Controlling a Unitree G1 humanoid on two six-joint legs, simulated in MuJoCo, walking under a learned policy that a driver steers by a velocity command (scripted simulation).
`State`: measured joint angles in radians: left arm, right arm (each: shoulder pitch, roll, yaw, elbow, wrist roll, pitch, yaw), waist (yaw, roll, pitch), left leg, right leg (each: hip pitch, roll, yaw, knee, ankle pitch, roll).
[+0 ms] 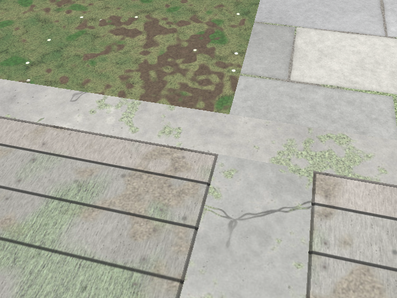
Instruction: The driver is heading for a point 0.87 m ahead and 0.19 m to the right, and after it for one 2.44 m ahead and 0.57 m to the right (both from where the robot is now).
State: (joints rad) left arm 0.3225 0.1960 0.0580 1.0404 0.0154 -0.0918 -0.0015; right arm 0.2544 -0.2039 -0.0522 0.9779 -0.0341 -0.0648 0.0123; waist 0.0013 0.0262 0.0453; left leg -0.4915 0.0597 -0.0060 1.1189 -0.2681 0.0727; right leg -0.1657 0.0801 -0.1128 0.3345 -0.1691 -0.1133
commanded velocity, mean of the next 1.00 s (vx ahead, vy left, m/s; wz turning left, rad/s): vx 0.50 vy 0.00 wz -0.11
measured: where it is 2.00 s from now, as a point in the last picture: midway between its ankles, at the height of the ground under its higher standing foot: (227, 198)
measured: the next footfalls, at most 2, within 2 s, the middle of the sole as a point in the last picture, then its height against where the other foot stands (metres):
left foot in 0.34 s outside the picture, level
right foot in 0.92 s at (228, 253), level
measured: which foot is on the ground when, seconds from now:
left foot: up 0.00-0.32, down 0.34-0.92, up 0.94-1.00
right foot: down 0.00-0.36, up 0.38-0.90, down 0.92-1.00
